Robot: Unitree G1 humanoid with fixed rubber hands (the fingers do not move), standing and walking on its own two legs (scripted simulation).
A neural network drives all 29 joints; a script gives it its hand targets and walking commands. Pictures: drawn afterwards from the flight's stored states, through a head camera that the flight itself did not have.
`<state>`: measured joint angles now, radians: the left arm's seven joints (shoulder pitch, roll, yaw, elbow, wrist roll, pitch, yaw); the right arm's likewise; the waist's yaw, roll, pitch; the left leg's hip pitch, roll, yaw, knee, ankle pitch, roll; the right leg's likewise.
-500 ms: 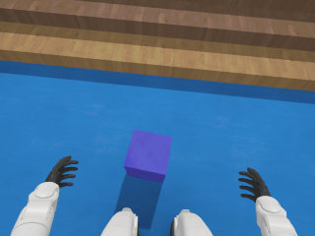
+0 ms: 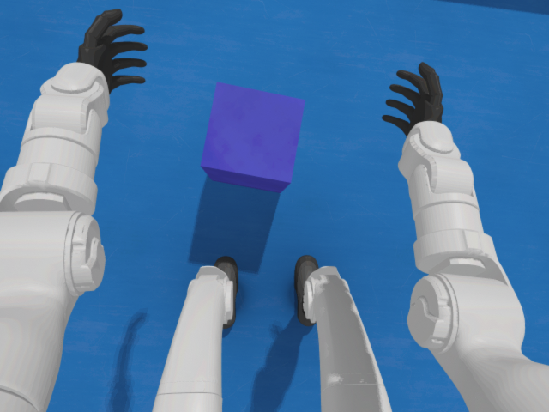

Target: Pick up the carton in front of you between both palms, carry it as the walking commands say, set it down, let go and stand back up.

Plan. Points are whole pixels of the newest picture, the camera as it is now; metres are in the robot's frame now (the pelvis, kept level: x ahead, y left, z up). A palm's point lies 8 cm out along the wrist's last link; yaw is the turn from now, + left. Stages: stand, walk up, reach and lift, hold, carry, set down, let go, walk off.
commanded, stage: reach and lift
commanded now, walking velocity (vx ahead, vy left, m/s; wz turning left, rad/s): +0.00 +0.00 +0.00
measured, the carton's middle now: (253, 145) +0.54 +0.02 -0.54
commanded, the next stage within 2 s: none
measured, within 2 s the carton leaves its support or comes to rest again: leaves its support in 1.94 s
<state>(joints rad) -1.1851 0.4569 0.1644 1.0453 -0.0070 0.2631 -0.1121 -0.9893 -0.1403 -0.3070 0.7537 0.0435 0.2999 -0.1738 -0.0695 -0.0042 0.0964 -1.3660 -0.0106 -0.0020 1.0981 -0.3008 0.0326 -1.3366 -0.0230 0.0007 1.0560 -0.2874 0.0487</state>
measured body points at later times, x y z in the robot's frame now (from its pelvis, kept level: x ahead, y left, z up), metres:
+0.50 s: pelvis +0.03 -0.01 -0.06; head +0.38 +0.02 +0.22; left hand +0.58 +0.20 -0.22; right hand +0.53 -0.18 -0.23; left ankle +0.10 +0.10 -0.63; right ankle +0.10 -0.15 -0.63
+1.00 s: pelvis -0.03 -0.02 -0.26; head +0.35 +0.02 -0.04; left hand +0.57 +0.19 -0.44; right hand +0.52 -0.18 -0.44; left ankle +0.09 +0.10 -0.63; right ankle +0.10 -0.16 -0.63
